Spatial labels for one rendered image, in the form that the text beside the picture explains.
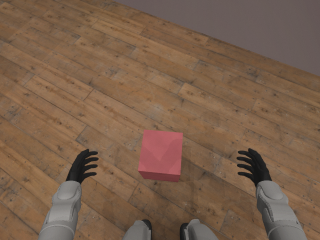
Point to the right robot foot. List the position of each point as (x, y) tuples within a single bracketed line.
[(183, 226)]

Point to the robot right forearm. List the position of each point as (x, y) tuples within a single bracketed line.
[(279, 219)]

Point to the robot left hand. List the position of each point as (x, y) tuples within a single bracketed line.
[(76, 172)]

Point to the carton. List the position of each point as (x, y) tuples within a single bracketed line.
[(161, 155)]

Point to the robot left forearm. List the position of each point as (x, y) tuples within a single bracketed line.
[(61, 220)]

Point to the right robot shin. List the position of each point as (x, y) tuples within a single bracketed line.
[(194, 221)]

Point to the robot right hand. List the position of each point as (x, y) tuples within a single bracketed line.
[(258, 167)]

